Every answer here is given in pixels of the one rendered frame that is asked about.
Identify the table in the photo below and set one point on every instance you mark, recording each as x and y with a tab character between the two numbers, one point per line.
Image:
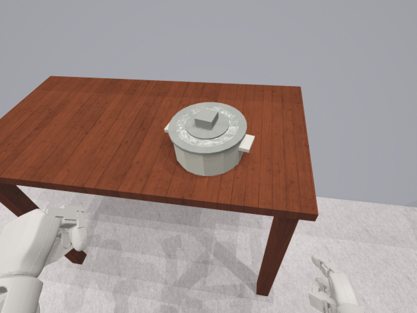
105	136

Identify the right robot hand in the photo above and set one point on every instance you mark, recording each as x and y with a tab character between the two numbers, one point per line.
326	296

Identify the lid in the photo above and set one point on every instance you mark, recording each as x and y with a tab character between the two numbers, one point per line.
228	131

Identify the knob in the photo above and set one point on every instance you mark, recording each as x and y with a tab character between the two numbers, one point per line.
206	118

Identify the pot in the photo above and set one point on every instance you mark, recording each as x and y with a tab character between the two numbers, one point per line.
214	164

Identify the robot left forearm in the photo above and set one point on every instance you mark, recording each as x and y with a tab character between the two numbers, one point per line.
20	294

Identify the left robot hand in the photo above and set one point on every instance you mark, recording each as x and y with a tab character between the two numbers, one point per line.
40	237

